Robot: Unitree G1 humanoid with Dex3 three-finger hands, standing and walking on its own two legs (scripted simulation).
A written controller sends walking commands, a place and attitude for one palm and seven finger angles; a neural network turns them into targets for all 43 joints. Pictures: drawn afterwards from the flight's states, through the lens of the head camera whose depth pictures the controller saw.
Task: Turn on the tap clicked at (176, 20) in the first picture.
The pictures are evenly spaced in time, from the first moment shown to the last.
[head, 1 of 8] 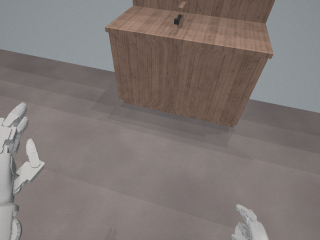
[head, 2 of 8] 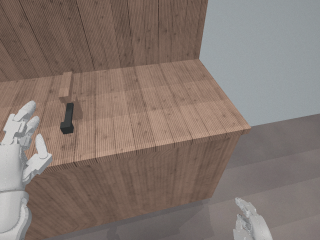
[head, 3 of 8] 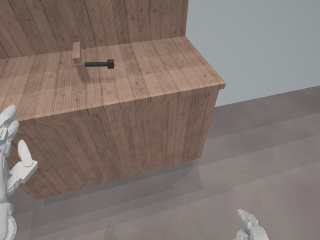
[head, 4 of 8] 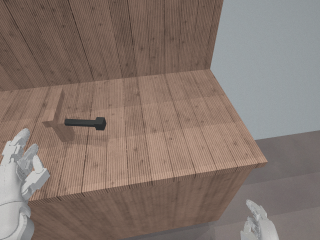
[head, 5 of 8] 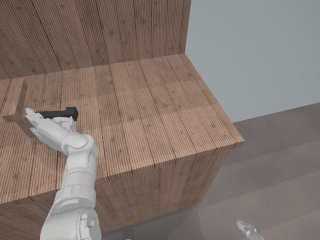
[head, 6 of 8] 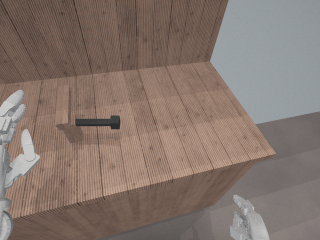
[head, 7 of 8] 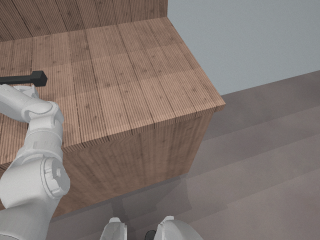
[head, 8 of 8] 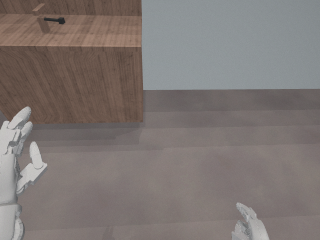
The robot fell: no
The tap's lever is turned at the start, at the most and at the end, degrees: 0 78 78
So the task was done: no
